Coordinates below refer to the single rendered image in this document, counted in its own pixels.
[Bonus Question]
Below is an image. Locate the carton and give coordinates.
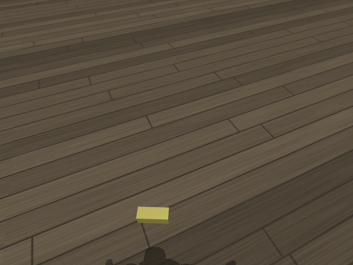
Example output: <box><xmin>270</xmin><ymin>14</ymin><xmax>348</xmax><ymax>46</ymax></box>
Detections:
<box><xmin>136</xmin><ymin>206</ymin><xmax>169</xmax><ymax>224</ymax></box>

